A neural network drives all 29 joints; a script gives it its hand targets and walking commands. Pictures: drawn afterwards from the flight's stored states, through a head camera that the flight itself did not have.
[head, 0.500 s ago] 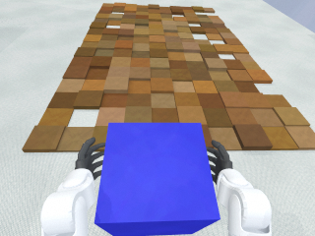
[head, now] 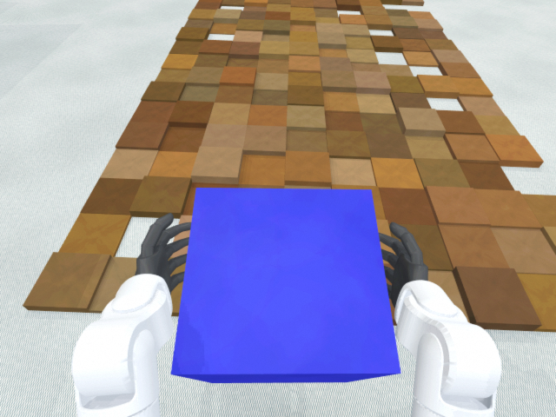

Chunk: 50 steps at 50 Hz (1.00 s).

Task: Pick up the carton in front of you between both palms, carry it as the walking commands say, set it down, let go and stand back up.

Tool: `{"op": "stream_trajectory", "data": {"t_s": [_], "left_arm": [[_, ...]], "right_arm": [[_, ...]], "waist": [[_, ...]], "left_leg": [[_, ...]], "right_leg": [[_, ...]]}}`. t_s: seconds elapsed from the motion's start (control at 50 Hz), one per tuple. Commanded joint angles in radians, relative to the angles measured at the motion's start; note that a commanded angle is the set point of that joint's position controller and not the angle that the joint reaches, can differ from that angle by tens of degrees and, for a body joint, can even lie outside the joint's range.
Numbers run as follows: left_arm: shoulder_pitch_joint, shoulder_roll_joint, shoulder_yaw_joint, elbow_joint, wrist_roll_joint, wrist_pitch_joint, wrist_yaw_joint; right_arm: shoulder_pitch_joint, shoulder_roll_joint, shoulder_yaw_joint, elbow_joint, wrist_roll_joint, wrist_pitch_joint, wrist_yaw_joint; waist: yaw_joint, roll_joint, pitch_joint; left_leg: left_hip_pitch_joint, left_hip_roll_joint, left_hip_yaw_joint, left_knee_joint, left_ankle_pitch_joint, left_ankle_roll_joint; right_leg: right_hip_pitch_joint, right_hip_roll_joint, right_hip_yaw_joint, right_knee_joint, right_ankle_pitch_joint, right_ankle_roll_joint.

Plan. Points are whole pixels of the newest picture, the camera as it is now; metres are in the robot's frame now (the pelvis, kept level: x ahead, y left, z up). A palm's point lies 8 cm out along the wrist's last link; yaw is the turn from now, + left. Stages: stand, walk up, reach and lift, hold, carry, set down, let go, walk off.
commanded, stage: carry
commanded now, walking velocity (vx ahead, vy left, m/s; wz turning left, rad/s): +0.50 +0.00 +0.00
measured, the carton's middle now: (281, 298) +0.27 +0.00 +0.05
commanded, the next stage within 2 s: none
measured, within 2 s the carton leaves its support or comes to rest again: neither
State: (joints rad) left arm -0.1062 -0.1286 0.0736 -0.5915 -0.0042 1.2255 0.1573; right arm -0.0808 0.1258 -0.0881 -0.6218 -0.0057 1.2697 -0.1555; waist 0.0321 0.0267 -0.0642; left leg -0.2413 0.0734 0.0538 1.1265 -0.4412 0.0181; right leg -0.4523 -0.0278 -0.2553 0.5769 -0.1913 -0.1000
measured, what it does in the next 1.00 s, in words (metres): climbs: left foot, then right foot 0.05 m higher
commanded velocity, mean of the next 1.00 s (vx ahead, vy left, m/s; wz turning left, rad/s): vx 0.50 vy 0.00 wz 0.00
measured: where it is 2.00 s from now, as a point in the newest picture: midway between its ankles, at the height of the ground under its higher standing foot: (275, 179)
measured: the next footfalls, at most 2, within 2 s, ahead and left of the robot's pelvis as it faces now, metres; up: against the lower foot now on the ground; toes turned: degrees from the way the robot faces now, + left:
left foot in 0.40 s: +0.44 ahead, +0.10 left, +0.00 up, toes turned +5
right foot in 0.84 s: +0.76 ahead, -0.08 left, +0.05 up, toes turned -5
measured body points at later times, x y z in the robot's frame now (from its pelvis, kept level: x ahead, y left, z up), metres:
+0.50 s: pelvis +0.32 +0.04 -0.01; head +0.37 +0.05 +0.44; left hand +0.70 +0.16 +0.11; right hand +0.67 -0.14 +0.11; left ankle +0.40 +0.09 -0.72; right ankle +0.16 -0.07 -0.61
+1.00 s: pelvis +0.66 +0.00 +0.05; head +0.72 +0.01 +0.49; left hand +1.00 +0.19 +0.15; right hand +1.03 -0.12 +0.15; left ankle +0.56 +0.10 -0.56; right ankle +0.72 -0.07 -0.67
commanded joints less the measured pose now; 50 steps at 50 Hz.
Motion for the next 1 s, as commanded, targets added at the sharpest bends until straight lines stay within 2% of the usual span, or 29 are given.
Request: {"op": "stream_trajectory", "data": {"t_s": [0.0, 0.04, 0.1, 0.18, 0.28, 0.32, 0.34, 0.36, 0.38, 0.4, 0.42, 0.44, 0.46, 0.48, 0.5, 0.58, 0.64, 0.68, 0.74, 0.78, 0.8, 0.82, 0.84, 0.86, 0.88, 0.9, 0.92, 0.96, 0.98], "left_arm": [[-0.446, -0.637, -0.615, -0.101, -0.286, 0.013, -0.079], [-0.527, -0.633, -0.614, -0.062, -0.292, 0.005, -0.078], [-0.618, -0.563, -0.582, 0.032, -0.29, -0.002, -0.068], [-0.696, -0.515, -0.509, 0.172, -0.255, -0.007, -0.036], [-0.817, -0.529, -0.426, 0.31, -0.202, -0.023, -0.006], [-0.891, -0.549, -0.41, 0.354, -0.189, -0.034, 0.002], [-0.926, -0.56, -0.408, 0.371, -0.186, -0.039, 0.005], [-0.952, -0.569, -0.405, 0.383, -0.183, -0.042, 0.009], [-0.986, -0.57, -0.395, 0.388, -0.174, -0.045, 0.014], [-0.978, -0.593, -0.385, 0.405, -0.171, -0.043, 0.018], [-1.002, -0.594, -0.374, 0.412, -0.166, -0.048, 0.023], [-1.039, -0.635, -0.375, 0.401, -0.17, -0.057, 0.023], [-1.061, -0.668, -0.374, 0.39, -0.173, -0.068, 0.021], [-1.064, -0.706, -0.377, 0.382, -0.168, -0.078, 0.017], [-1.058, -0.725, -0.377, 0.376, -0.16, -0.09, 0.013], [-0.971, -0.712, -0.403, 0.336, -0.122, -0.126, 0.008], [-0.938, -0.682, -0.431, 0.278, -0.122, -0.13, 0.008], [-0.927, -0.648, -0.44, 0.255, -0.129, -0.121, 0.006], [-0.914, -0.608, -0.436, 0.248, -0.139, -0.1, 0.004], [-0.877, -0.596, -0.432, 0.272, -0.133, -0.084, 0.004], [-0.86, -0.598, -0.434, 0.291, -0.135, -0.077, 0.003], [-0.85, -0.603, -0.438, 0.3, -0.142, -0.072, 0.001], [-0.84, -0.603, -0.44, 0.317, -0.138, -0.073, 0.002], [-0.861, -0.594, -0.441, 0.318, -0.139, -0.075, 0.003], [-0.86, -0.647, -0.469, 0.31, -0.188, -0.066, -0.007], [-0.925, -0.685, -0.5, 0.272, -0.228, -0.072, -0.018], [-0.997, -0.73, -0.532, 0.262, -0.264, -0.078, -0.032], [-1.096, -0.797, -0.59, 0.235, -0.335, -0.094, -0.055], [-1.121, -0.807, -0.604, 0.233, -0.359, -0.101, -0.063]], "right_arm": [[-0.499, 0.582, 0.611, -0.102, 0.247, -0.034, 0.06], [-0.546, 0.591, 0.593, -0.041, 0.225, -0.044, 0.051], [-0.641, 0.547, 0.554, 0.05, 0.186, -0.053, 0.021], [-0.732, 0.501, 0.493, 0.176, 0.161, -0.054, -0.016], [-0.883, 0.509, 0.431, 0.285, 0.157, -0.066, -0.029], [-0.957, 0.519, 0.406, 0.326, 0.161, -0.079, -0.028], [-0.979, 0.52, 0.391, 0.351, 0.163, -0.086, -0.028], [-0.976, 0.516, 0.374, 0.384, 0.163, -0.093, -0.029], [-0.975, 0.52, 0.362, 0.403, 0.163, -0.097, -0.03], [-1.017, 0.504, 0.357, 0.409, 0.164, -0.104, -0.035], [-1.028, 0.542, 0.363, 0.408, 0.183, -0.108, -0.033], [-1.069, 0.588, 0.383, 0.382, 0.212, -0.118, -0.023], [-1.121, 0.648, 0.416, 0.356, 0.242, -0.13, -0.009], [-1.158, 0.702, 0.446, 0.324, 0.271, -0.142, 0.006], [-1.19, 0.742, 0.476, 0.291, 0.294, -0.154, 0.019], [-1.162, 0.753, 0.53, 0.216, 0.323, -0.18, 0.037], [-1.097, 0.713, 0.542, 0.191, 0.317, -0.18, 0.034], [-1.071, 0.674, 0.544, 0.177, 0.312, -0.173, 0.031], [-1.049, 0.643, 0.539, 0.193, 0.304, -0.153, 0.028], [-1.026, 0.628, 0.527, 0.221, 0.29, -0.135, 0.029], [-1.007, 0.617, 0.515, 0.237, 0.278, -0.128, 0.029], [-0.995, 0.607, 0.502, 0.253, 0.259, -0.125, 0.026], [-1.004, 0.599, 0.49, 0.26, 0.244, -0.12, 0.022], [-0.984, 0.617, 0.48, 0.26, 0.229, -0.115, 0.023], [-0.957, 0.604, 0.453, 0.276, 0.202, -0.117, 0.017], [-0.983, 0.624, 0.429, 0.259, 0.19, -0.121, 0.015], [-0.997, 0.633, 0.402, 0.273, 0.163, -0.127, 0.013], [-0.996, 0.636, 0.376, 0.296, 0.126, -0.139, 0.01], [-0.99, 0.63, 0.37, 0.304, 0.108, -0.145, 0.007]], "waist": [[-0.007, -0.042, -0.304], [-0.008, -0.083, -0.3], [0.006, -0.136, -0.251], [0.021, -0.141, -0.19], [0.022, -0.175, -0.148], [-0.008, -0.188, -0.172], [-0.046, -0.164, -0.218], [-0.094, -0.091, -0.293], [-0.137, 0.036, -0.366], [-0.095, 0.28, -0.455], [-0.113, 0.326, -0.472], [-0.115, 0.255, -0.456], [-0.12, 0.13, -0.453], [-0.114, 0.075, -0.443], [-0.103, 0.064, -0.456], [-0.099, 0.056, -0.465], [-0.135, 0.093, -0.447], [-0.148, 0.07, -0.403], [-0.114, 0.066, -0.304], [-0.055, 0.134, -0.314], [-0.007, 0.15, -0.359], [0.064, 0.123, -0.441], [0.11, -0.023, -0.536], [0.09, -0.4, -0.609], [0.079, -0.268, -0.615], [0.103, -0.161, -0.552], [0.079, -0.064, -0.467], [0.049, -0.019, -0.428], [0.043, -0.033, -0.424]], "left_leg": [[-0.427, 0.034, -0.071, 0.165, 0.103, 0.037], [-0.376, 0.035, -0.044, 0.057, 0.152, 0.032], [-0.412, 0.03, 0.003, -0.104, 0.205, 0.014], [-0.459, 0.017, 0.054, -0.335, 0.317, 0.004], [-0.378, -0.023, 0.1, -0.507, 0.406, 0.041], [-0.283, -0.047, 0.118, -0.523, 0.373, 0.069], [-0.151, -0.083, 0.155, -0.556, 0.349, 0.071], [0.041, -0.134, 0.205, -0.601, 0.307, 0.062], [0.251, 0.001, -0.009, -0.621, 0.23, 0.071], [0.45, 0.281, -0.56, -0.744, 0.196, 0.205], [0.515, 0.294, -0.671, -0.807, 0.179, 0.261], [0.503, 0.276, -0.587, -0.76, 0.297, 0.262], [0.476, 0.255, -0.493, -0.708, 0.427, 0.243], [0.436, 0.236, -0.421, -0.687, 0.531, 0.225], [0.42, 0.224, -0.367, -0.688, 0.553, 0.213], [0.478, 0.202, -0.279, -0.672, 0.646, 0.207], [0.599, 0.202, -0.263, -0.647, 0.774, 0.23], [0.613, 0.183, -0.236, -0.664, 0.8, 0.226], [0.38, 0.114, -0.1, -0.748, 0.812, 0.177], [0.271, 0.085, 0.017, -0.659, 1.209, 0.138], [0.25, 0.085, 0.062, -0.533, 1.341, 0.114], [0.18, 0.059, 0.114, -0.314, 1.262, 0.078], [-0.073, -0.02, 0.087, -0.053, 0.9, 0.034], [-0.345, -0.223, 0.011, 0.345, 0.064, -0.006], [-0.426, -0.16, -0.142, 0.493, 0.003, 0.027], [-0.51, -0.144, -0.149, 0.485, 0.003, 0.039], [-0.566, -0.096, -0.131, 0.418, 0.001, 0.049], [-0.534, -0.048, -0.132, 0.23, 0.058, 0.048], [-0.518, -0.041, -0.125, 0.159, 0.069, 0.044]], "right_leg": [[0.549, -0.313, 0.494, -0.286, 0.181, -0.087], [0.458, -0.277, 0.392, -0.323, 0.099, -0.048], [0.414, -0.256, 0.31, -0.376, 0.021, -0.062], [0.446, -0.21, 0.222, -0.357, 0.126, -0.071], [0.461, -0.188, 0.165, -0.287, 0.251, -0.043], [0.463, -0.19, 0.146, -0.191, 0.374, -0.025], [0.445, -0.171, 0.107, -0.069, 0.467, -0.003], [0.405, -0.119, 0.05, 0.134, 0.477, 0.029], [0.228, -0.084, 0.075, 0.396, 0.255, 0.056], [-0.081, 0.063, 0.136, 0.655, -0.188, 0.093], [-0.224, 0.084, 0.246, 0.818, -0.306, 0.07], [-0.293, 0.047, 0.275, 0.9, -0.276, 0.046], [-0.317, 0.014, 0.282, 0.902, -0.235, 0.034], [-0.325, -0.004, 0.277, 0.873, -0.21, 0.031], [-0.319, -0.015, 0.277, 0.841, -0.189, 0.029], [-0.404, -0.026, 0.24, 0.732, -0.17, 0.041], [-0.579, -0.02, 0.193, 0.757, -0.2, 0.04], [-0.651, -0.02, 0.162, 0.718, -0.209, 0.035], [-0.368, 0.007, 0.107, 0.324, -0.074, 0.034], [-0.074, 0.112, -0.027, 0.185, -0.013, 0.016], [0.083, 0.154, -0.047, 0.107, 0.051, 0.003], [0.315, 0.143, -0.016, 0.001, 0.169, -0.006], [0.575, -0.017, 0.343, -0.056, 0.128, -0.079], [0.777, -0.295, 0.866, -0.15, 0.42, -0.292], [0.774, -0.292, 0.849, -0.107, 0.471, -0.304], [0.745, -0.271, 0.783, -0.077, 0.471, -0.284], [0.666, -0.259, 0.728, -0.088, 0.385, -0.227], [0.577, -0.227, 0.647, -0.129, 0.277, -0.165], [0.559, -0.226, 0.631, -0.144, 0.259, -0.157]]}}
